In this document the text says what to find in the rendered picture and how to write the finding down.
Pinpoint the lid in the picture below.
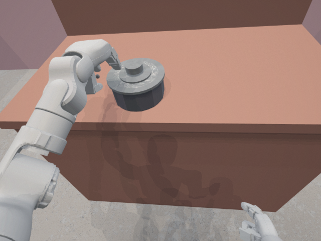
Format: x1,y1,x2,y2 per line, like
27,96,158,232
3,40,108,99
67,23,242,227
106,58,165,95

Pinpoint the robot left upper arm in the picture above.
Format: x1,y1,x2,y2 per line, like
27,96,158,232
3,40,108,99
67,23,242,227
0,153,60,241

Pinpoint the table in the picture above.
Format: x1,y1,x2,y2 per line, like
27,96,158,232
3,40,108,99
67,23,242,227
0,0,321,212

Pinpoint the knob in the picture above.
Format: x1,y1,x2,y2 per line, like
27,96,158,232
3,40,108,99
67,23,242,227
124,59,143,75

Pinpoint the pot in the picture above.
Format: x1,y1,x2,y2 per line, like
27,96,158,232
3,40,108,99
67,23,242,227
112,80,164,112

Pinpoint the left robot forearm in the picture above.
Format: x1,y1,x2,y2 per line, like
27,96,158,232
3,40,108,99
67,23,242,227
0,49,94,180

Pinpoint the robot right hand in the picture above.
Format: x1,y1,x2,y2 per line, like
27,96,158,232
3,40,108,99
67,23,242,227
239,202,278,241

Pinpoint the robot left hand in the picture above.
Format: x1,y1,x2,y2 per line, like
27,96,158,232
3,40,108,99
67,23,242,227
65,39,121,95

